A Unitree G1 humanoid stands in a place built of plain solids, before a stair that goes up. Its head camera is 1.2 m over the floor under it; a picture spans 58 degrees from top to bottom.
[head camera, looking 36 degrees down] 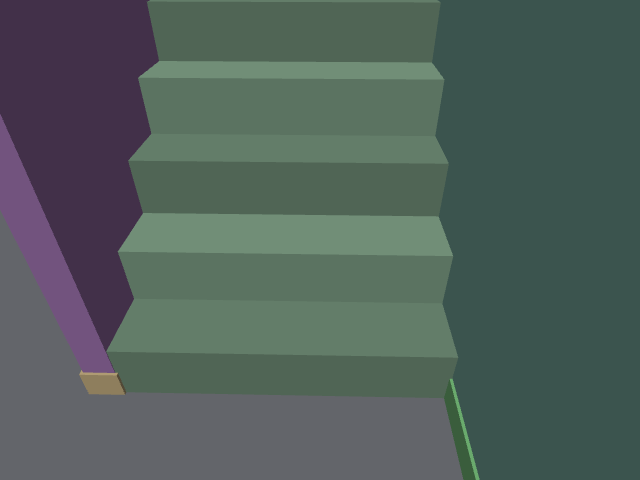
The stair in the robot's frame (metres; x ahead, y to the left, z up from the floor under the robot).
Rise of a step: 0.20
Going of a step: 0.22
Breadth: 1.02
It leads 1 degrees to the right of straight ahead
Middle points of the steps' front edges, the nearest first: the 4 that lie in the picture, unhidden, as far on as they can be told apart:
0.82 0.11 0.20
1.04 0.11 0.39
1.26 0.10 0.59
1.48 0.10 0.79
